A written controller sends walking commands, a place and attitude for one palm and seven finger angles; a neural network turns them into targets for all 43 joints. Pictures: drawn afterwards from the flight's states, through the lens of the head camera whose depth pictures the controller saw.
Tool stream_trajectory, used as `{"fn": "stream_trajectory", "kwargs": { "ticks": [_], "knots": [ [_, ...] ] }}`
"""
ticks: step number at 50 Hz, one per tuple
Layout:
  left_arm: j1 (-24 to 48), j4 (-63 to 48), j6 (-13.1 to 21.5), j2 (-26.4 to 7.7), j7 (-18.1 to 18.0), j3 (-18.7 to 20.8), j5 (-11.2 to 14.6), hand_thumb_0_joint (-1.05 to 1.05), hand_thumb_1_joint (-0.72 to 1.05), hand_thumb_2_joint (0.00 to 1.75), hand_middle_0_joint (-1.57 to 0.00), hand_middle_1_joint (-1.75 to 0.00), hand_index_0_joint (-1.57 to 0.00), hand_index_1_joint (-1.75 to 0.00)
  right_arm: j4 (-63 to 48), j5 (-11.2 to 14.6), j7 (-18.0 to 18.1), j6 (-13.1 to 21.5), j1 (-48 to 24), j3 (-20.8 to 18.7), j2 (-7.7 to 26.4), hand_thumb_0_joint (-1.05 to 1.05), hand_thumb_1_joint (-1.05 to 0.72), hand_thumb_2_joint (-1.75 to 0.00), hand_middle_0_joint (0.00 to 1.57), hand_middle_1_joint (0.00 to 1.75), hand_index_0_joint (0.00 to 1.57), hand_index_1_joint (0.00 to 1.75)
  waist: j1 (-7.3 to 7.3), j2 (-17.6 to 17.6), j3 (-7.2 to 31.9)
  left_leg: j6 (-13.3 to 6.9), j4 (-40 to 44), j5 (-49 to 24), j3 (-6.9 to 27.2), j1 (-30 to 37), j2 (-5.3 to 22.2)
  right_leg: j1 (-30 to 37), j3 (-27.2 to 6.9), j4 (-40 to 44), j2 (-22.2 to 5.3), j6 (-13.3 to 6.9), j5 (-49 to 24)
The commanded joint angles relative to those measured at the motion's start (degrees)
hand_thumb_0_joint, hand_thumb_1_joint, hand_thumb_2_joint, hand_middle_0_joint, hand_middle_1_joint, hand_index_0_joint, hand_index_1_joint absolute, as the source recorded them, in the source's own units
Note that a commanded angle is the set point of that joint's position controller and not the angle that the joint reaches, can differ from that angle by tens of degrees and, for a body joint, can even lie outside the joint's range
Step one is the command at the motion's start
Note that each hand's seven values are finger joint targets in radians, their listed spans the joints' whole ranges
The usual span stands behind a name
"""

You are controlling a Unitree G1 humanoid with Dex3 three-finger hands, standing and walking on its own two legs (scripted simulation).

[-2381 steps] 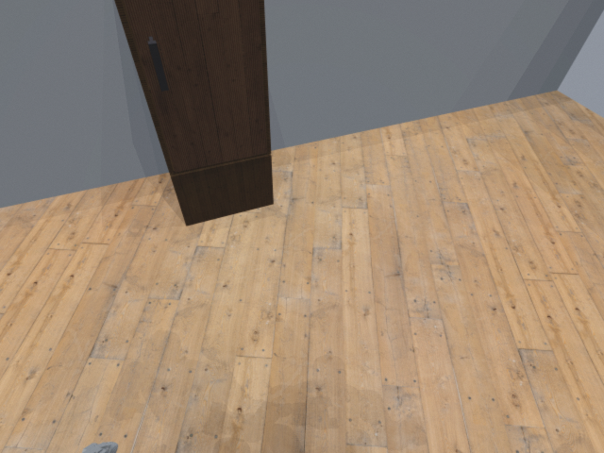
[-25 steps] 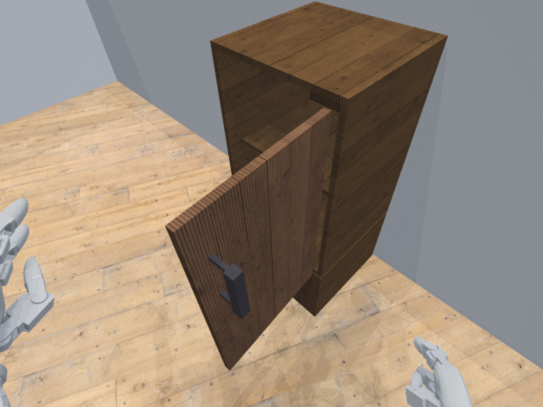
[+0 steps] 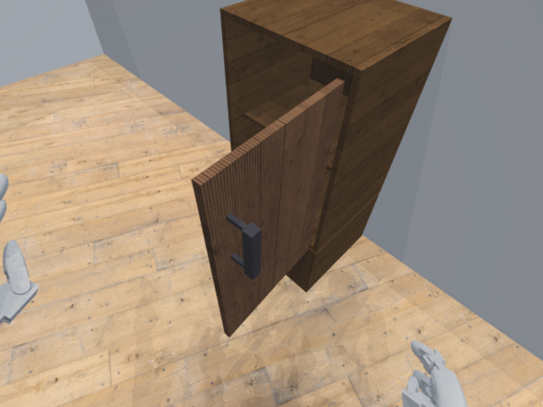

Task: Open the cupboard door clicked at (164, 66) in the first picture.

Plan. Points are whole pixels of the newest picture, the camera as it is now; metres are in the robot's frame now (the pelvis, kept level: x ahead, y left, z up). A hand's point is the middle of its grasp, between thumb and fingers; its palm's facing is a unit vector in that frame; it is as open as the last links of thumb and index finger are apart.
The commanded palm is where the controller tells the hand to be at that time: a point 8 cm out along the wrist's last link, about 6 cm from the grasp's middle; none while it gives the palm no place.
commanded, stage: step back with the hand held close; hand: left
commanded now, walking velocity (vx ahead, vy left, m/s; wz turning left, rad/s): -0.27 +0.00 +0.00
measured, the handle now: (243, 246) +0.38 +0.08 -0.01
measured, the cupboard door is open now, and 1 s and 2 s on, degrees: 95 95 95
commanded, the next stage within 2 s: stop stepping back and stand still in 0.62 s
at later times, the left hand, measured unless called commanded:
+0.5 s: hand out of the picture +0.14 +0.28 +0.18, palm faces +0.48 -0.75 -0.46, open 7.4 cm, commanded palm +0.08 +0.30 +0.19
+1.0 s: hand out of the picture +0.07 +0.22 +0.17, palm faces +0.36 -0.79 -0.49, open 7.4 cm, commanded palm +0.03 +0.26 +0.19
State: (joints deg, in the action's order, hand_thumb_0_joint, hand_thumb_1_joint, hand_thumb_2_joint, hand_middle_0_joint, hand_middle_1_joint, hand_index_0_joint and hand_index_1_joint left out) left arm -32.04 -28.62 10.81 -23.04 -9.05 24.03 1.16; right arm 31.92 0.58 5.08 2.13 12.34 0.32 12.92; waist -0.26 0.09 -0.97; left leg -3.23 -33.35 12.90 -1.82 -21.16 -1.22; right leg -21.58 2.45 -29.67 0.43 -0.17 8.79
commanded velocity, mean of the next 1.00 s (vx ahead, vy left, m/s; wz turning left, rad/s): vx -0.23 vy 0.01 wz -0.03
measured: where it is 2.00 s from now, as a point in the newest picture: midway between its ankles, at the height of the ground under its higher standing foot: outside the picture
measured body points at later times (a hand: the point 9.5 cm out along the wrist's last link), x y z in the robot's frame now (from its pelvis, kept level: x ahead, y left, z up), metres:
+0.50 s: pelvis -0.05 +0.00 +0.01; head -0.03 +0.03 +0.45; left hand +0.11 +0.32 +0.20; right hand +0.13 -0.23 -0.07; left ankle +0.05 +0.09 -0.73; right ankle -0.12 -0.14 -0.67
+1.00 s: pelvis -0.12 -0.04 +0.00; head -0.14 -0.02 +0.45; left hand +0.05 +0.26 +0.19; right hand -0.01 -0.32 -0.08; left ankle +0.00 +0.07 -0.73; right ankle -0.22 -0.14 -0.73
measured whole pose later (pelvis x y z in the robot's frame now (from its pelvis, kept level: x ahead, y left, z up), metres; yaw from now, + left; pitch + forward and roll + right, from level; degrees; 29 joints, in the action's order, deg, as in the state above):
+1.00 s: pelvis -0.12 -0.04 +0.00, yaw -2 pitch +0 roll -2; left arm -37.1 -28.5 11.2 -26.5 -7.8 25.6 4.2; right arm 37.5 -0.2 5.6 4.7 17.3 -1.1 15.3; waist 2.0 0.7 3.1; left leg 0.8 -32.5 9.2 1.6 -26.1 1.6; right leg -3.3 1.0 -26.4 3.4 -1.6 23.0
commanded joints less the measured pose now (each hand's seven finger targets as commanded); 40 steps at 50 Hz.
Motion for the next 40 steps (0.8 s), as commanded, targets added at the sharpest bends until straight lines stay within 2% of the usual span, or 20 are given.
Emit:
{"fn": "stream_trajectory", "kwargs": {
  "ticks": [1, 3, 5, 10, 13, 14, 16, 17, 18, 20, 21, 24, 28, 31, 33, 34, 35, 36, 38, 40],
  "knots": [
    [4.1, -13.4, 4.7, -10.2, -1.6, 8.3, -1.1, 0.0, 0.9, 0.9, -0.2, -0.3, -0.2, -0.3, -9.0, -0.4, 1.1, 4.3, -6.0, -3.3, 8.4, 0.0, -0.9, -0.9, 0.2, 0.3, 0.2, 0.3, 0.01, 9.9, 5.2, -4.0, 20.4, 26.2, 14.7, -23.3, 12.2, 23.4, -4.5, -10.2, 0.8, 0.9, 1.3],
    [4.1, -13.3, 5.1, -10.5, -1.3, 9.1, -1.5, 0.0, 0.9, 0.9, -0.2, -0.3, -0.2, -0.3, -9.0, -0.7, 0.9, 4.7, -6.0, -3.4, 8.1, 0.0, -0.9, -0.9, 0.2, 0.3, 0.2, 0.3, -0.06, 9.7, 4.6, -4.6, 19.7, 26.2, 15.1, -25.5, 12.7, 24.7, -5.3, -12.6, 1.6, 1.0, -1.2],
    [3.2, -13.0, 5.5, -10.7, -0.9, 9.1, -0.8, 0.0, 0.9, 0.9, -0.2, -0.3, -0.2, -0.3, -8.8, -0.5, 0.7, 4.9, -5.8, -3.4, 7.5, 0.0, -0.9, -0.9, 0.2, 0.3, 0.2, 0.3, 0.35, 4.4, 4.7, -3.5, 14.0, 19.3, 12.5, -21.7, 9.5, 21.3, -8.9, -8.2, -0.1, 0.0, -5.6],
    [3.9, -13.6, 5.4, -10.8, -1.3, 7.0, 0.8, 0.0, 0.9, 0.9, -0.2, -0.3, -0.2, -0.3, -6.4, -0.4, -0.7, 4.2, -4.8, -3.9, 6.5, 0.0, -0.9, -0.9, 0.2, 0.3, 0.2, 0.3, 1.39, -6.3, 6.5, 2.2, -7.3, 9.6, 4.5, -1.3, 1.0, -1.4, -22.2, 11.2, -13.2, -6.7, 4.3],
    [2.0, -13.9, 5.4, -12.7, -2.1, 8.9, 1.0, 0.0, 0.9, 0.9, -0.2, -0.3, -0.2, -0.3, -5.6, -0.4, -0.7, 3.3, -5.6, -3.7, 5.7, 0.0, -0.9, -0.9, 0.2, 0.3, 0.2, 0.3, 1.28, -7.3, 8.7, 2.3, -5.5, 6.3, 4.0, 4.4, 1.4, -3.6, -16.8, 10.6, -13.4, -6.3, 1.2],
    [0.7, -14.0, 5.3, -12.9, -2.4, 9.5, 1.1, 0.0, 0.9, 0.9, -0.2, -0.3, -0.2, -0.3, -5.6, -0.3, -0.4, 3.0, -6.1, -3.8, 6.2, 0.0, -0.9, -0.9, 0.2, 0.3, 0.2, 0.3, 1.35, -3.2, 8.6, 1.7, -0.6, 4.8, 5.4, 4.6, 2.4, -3.8, -14.2, 8.4, -10.9, -5.0, 2.0],
    [0.7, -17.0, 6.5, -13.3, -2.1, 10.5, 0.7, 0.0, 0.9, 0.9, -0.2, -0.3, -0.2, -0.3, -7.0, -0.5, 0.2, 3.3, -7.8, -3.6, 7.5, 0.0, -0.9, -0.9, 0.2, 0.3, 0.2, 0.3, 0.58, 10.6, 7.0, -1.6, 14.5, 11.3, 14.3, -5.1, 11.0, 2.2, -7.6, -3.7, -1.0, -0.6, 8.8],
    [0.5, -17.2, 7.1, -13.0, -1.9, 11.9, 0.1, 0.0, 0.9, 0.9, -0.2, -0.3, -0.2, -0.3, -7.3, -0.9, 0.4, 4.2, -8.5, -3.8, 8.2, 0.0, -0.9, -0.9, 0.2, 0.3, 0.2, 0.3, 0.14, 18.5, 8.1, -5.0, 25.0, 25.0, 22.6, -18.7, 18.7, 15.1, -3.7, -18.2, 4.4, 1.2, 9.7],
    [0.6, -16.2, 7.2, -12.7, -1.6, 12.2, -0.1, 0.0, 0.9, 0.9, -0.2, -0.3, -0.2, -0.3, -6.9, -1.4, 0.5, 5.1, -7.6, -4.3, 7.5, 0.0, -0.9, -0.9, 0.2, 0.3, 0.2, 0.3, 0.44, 17.6, 8.6, -7.4, 30.0, 30.2, 26.0, -23.9, 22.5, 18.6, -4.8, -30.9, 6.1, 1.3, 13.0],
    [3.4, -16.3, 6.8, -12.0, -1.4, 10.7, 0.4, 0.0, 0.9, 0.9, -0.2, -0.3, -0.2, -0.3, -5.6, -2.0, 0.1, 6.2, -7.4, -4.4, 6.1, 0.0, -0.9, -0.9, 0.2, 0.3, 0.2, 0.3, 0.36, 8.0, 7.0, -8.0, 22.9, 14.9, 23.1, -12.8, 21.1, 6.2, -7.5, -34.3, 4.7, 0.6, 17.5],
    [2.1, -14.3, 6.4, -11.1, -1.6, 10.0, 0.8, 0.0, 0.9, 0.9, -0.2, -0.3, -0.2, -0.3, -4.6, -1.8, -0.3, 6.7, -7.0, -4.6, 6.1, 0.0, -0.9, -0.9, 0.2, 0.3, 0.2, 0.3, 0.03, 7.3, 7.8, -7.1, 20.7, 10.2, 19.4, -6.1, 19.5, 2.1, -6.7, -32.4, 3.8, 0.7, 18.8],
    [2.7, -15.1, 5.6, -8.0, -1.5, 5.4, 1.4, 0.0, 0.9, 0.9, -0.2, -0.3, -0.2, -0.3, -3.2, -1.6, -0.9, 7.9, -6.7, -4.0, 5.8, 0.0, -0.9, -0.9, 0.2, 0.3, 0.2, 0.3, 0.09, 12.1, 9.5, -4.1, 22.2, 7.0, 14.3, 3.8, 16.5, 1.4, -2.9, -21.6, 3.4, 0.5, 21.3],
    [6.1, -16.5, 5.2, -9.4, -0.8, 4.1, 2.0, 0.0, 0.9, 0.9, -0.2, -0.3, -0.2, -0.3, -1.2, -2.3, -1.4, 8.2, -5.5, -3.4, 5.8, 0.0, -0.9, -0.9, 0.2, 0.3, 0.2, 0.3, 0.25, 14.7, 13.2, -0.1, 23.9, -0.6, 11.6, 13.8, 14.6, 4.7, -0.1, -1.9, 4.0, -0.9, 21.4],
    [4.9, -17.1, 6.1, -12.9, 0.4, 6.9, 2.9, 0.0, 0.9, 0.9, -0.2, -0.3, -0.2, -0.3, -1.3, -2.4, -1.8, 6.4, -5.7, -3.2, 5.5, 0.0, -0.9, -0.9, 0.2, 0.3, 0.2, 0.3, -0.28, 11.2, 15.2, 2.9, 14.6, -18.1, 5.9, 19.3, 12.0, 6.4, -2.3, 15.3, 0.9, -2.5, 8.9],
    [4.5, -17.5, 6.9, -16.3, 0.4, 10.0, 3.4, 0.0, 0.9, 0.9, -0.2, -0.3, -0.2, -0.3, -2.4, -2.0, -1.4, 5.1, -7.3, -2.6, 4.6, 0.0, -0.9, -0.9, 0.2, 0.3, 0.2, 0.3, -0.09, 1.1, 14.9, 4.1, 3.3, -11.2, 1.2, 19.7, 7.4, 0.8, -9.4, 16.3, -8.2, -4.8, -4.9],
    [4.1, -17.3, 7.4, -17.9, 0.1, 11.6, 3.4, 0.0, 0.9, 0.9, -0.2, -0.3, -0.2, -0.3, -2.3, -2.7, -1.1, 5.5, -7.9, -1.8, 4.2, 0.0, -0.9, -0.9, 0.2, 0.3, 0.2, 0.3, 0.04, -0.1, 15.0, 5.0, 1.0, -6.1, -0.4, 17.9, 5.6, -0.3, -8.5, 15.0, -11.1, -4.6, -10.3],
    [4.8, -17.4, 7.0, -15.0, 0.4, 9.0, 3.4, 0.0, 0.9, 0.9, -0.2, -0.3, -0.2, -0.3, -3.1, -1.1, -0.6, 5.9, -8.3, -2.1, 3.4, 0.0, -0.9, -0.9, 0.2, 0.3, 0.2, 0.3, 0.26, -6.5, 14.6, 4.9, -1.7, -3.8, -1.4, 16.0, 2.3, 1.5, -5.9, 12.9, -9.9, -3.4, -17.5],
    [3.1, -16.8, 6.4, -16.6, 0.7, 10.7, 3.4, 0.0, 0.9, 0.9, -0.2, -0.3, -0.2, -0.3, -4.2, -0.5, -0.3, 5.9, -8.7, -2.4, 4.9, 0.0, -0.9, -0.9, 0.2, 0.3, 0.2, 0.3, 0.64, -8.4, 13.2, 4.4, -3.3, -5.2, -1.2, 14.7, 1.7, 1.4, -4.7, 10.6, -9.1, -1.9, -25.3],
    [-4.2, -13.4, 4.6, -15.8, 0.7, 12.0, 3.7, 0.0, 0.9, 0.9, -0.2, -0.3, -0.2, -0.3, -5.5, -0.6, 0.4, 4.8, -7.9, -1.6, 4.6, 0.0, -0.9, -0.9, 0.2, 0.3, 0.2, 0.3, 1.16, -2.1, 12.9, 3.3, 0.6, -17.9, -0.2, 16.0, 2.7, 2.9, -2.5, 6.2, -6.6, -0.3, -24.8],
    [-4.4, -10.4, 4.0, -13.6, 0.9, 10.2, 4.1, 0.0, 0.9, 0.9, -0.2, -0.3, -0.2, -0.3, -5.5, -0.1, 0.6, 4.7, -7.2, -1.5, 6.2, 0.0, -0.9, -0.9, 0.2, 0.3, 0.2, 0.3, 1.05, 6.0, 8.4, 2.0, 8.2, -19.4, 4.7, 16.7, 6.7, 1.7, -0.7, 6.0, -1.3, 1.2, -2.9]
  ]
}}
